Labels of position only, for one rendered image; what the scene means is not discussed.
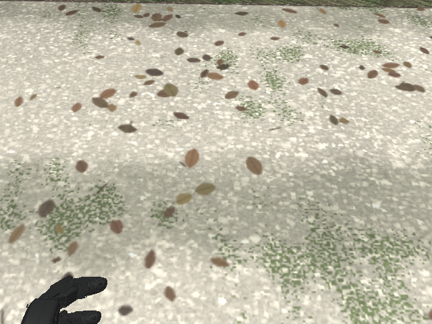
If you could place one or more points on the robot left hand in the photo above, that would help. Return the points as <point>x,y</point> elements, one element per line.
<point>46,308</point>

